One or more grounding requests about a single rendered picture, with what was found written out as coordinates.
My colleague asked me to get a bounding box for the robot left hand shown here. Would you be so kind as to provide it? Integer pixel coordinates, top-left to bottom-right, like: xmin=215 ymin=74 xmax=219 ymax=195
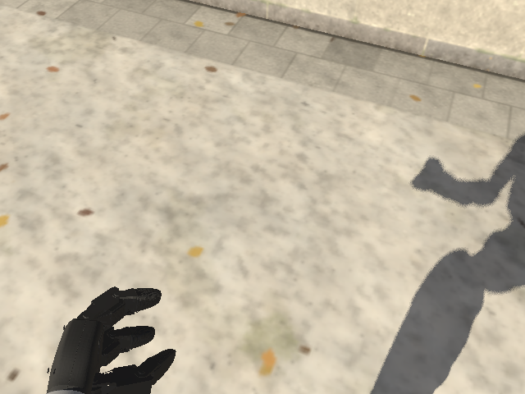
xmin=47 ymin=286 xmax=176 ymax=394

